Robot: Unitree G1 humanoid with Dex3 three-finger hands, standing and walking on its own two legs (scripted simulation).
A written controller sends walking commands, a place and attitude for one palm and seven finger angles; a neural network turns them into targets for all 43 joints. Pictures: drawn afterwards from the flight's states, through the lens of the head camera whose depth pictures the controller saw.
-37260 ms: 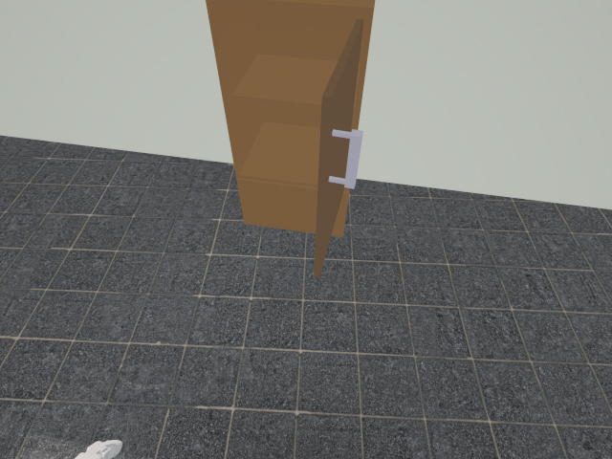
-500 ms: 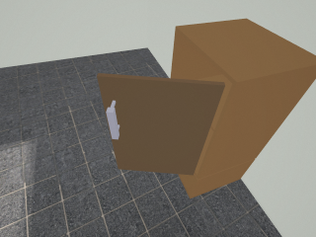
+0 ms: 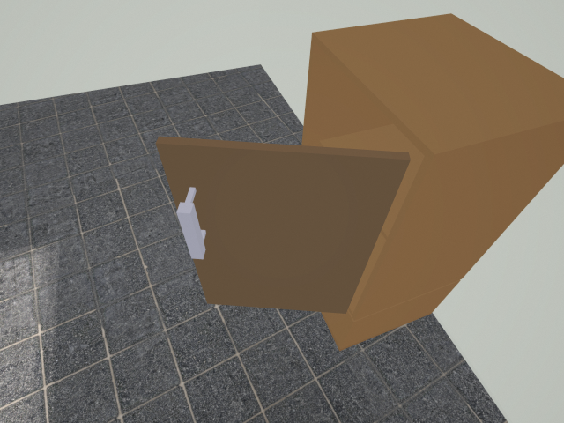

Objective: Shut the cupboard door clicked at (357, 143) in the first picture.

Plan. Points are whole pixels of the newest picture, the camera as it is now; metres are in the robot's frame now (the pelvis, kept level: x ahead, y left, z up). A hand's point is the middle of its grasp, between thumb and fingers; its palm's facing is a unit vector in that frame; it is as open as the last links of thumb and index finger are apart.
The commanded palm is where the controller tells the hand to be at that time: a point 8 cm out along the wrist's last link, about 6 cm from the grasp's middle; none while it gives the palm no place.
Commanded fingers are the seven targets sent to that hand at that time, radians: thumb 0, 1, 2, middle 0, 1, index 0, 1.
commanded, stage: come to a stop and stand still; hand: left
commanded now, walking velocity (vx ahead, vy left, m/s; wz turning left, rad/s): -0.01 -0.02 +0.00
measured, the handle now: (195, 224) +0.46 +0.20 -0.05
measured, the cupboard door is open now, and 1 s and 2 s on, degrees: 65 65 65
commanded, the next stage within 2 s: look again from close up in 1.26 s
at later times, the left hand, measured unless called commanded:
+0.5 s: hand out of the picture -0.04 +0.19 -0.16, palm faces -0.02 -0.97 -0.26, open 7.4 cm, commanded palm none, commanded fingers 0.00 0.90 0.90 -0.20 -0.30 -0.20 -0.30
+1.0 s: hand out of the picture -0.02 +0.15 -0.17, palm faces -0.03 -0.98 -0.21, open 7.3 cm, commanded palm none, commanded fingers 0.00 0.90 0.90 -0.20 -0.30 -0.20 -0.30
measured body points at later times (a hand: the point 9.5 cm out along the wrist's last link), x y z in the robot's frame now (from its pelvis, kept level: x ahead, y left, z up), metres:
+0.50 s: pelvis -0.06 +0.00 +0.00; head -0.07 -0.02 +0.45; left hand -0.04 +0.25 -0.14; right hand -0.03 -0.23 -0.16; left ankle -0.06 +0.09 -0.74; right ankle -0.03 -0.13 -0.74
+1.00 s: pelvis -0.03 -0.02 +0.00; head -0.02 -0.03 +0.45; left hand -0.02 +0.20 -0.16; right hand -0.05 -0.23 -0.17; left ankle -0.06 +0.09 -0.74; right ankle -0.03 -0.13 -0.74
